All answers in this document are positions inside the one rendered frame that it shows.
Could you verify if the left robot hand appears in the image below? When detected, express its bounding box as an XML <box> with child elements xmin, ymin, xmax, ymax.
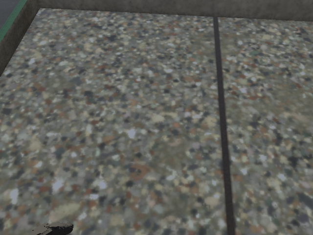
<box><xmin>28</xmin><ymin>223</ymin><xmax>73</xmax><ymax>235</ymax></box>

